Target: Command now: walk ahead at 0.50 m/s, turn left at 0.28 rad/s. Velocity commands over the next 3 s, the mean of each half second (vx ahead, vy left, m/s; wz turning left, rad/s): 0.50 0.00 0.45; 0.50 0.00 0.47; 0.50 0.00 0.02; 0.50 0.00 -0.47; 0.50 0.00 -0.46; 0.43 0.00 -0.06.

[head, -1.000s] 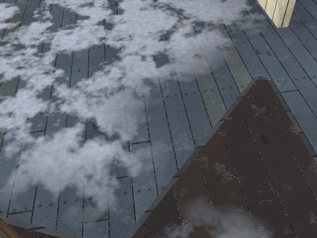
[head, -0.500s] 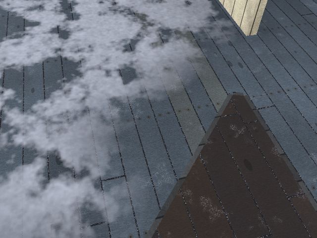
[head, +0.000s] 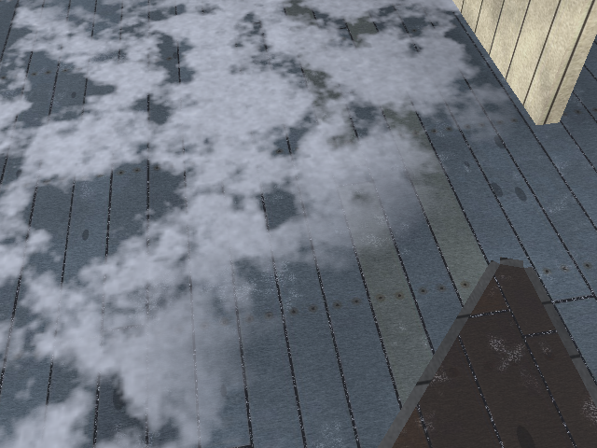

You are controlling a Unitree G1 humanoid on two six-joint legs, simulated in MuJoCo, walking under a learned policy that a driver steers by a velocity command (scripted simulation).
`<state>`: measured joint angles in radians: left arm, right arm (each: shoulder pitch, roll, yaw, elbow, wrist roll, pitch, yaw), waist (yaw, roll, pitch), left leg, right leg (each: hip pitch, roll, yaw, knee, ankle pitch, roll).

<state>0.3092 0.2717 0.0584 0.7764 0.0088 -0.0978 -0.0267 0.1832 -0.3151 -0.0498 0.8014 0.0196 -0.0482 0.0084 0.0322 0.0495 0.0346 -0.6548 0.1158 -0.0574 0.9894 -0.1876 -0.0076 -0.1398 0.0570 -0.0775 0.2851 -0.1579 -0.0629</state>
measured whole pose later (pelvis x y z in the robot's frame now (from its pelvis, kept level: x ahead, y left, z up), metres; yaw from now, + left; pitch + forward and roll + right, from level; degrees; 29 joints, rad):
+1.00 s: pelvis +0.56 +0.13 +0.00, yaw +30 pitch +1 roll -1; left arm 0.33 0.26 0.06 0.81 0.00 -0.10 -0.02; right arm 0.21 -0.30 -0.06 0.68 0.01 -0.04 0.00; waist 0.05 0.04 0.02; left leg -0.58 0.06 -0.06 0.97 -0.29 0.00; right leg -0.16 0.04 -0.03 0.33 -0.19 -0.03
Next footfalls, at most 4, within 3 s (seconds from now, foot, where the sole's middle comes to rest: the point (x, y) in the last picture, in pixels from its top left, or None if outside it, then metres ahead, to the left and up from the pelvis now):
0.28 left None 0.32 0.17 -0.78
0.76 right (308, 379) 0.64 0.05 -0.78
1.24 left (165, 341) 0.74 0.41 -0.78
1.78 right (213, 225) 1.11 0.34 -0.78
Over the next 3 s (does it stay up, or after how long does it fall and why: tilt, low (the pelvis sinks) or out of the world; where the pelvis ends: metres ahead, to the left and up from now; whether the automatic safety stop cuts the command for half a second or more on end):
stays up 1.56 0.42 0.00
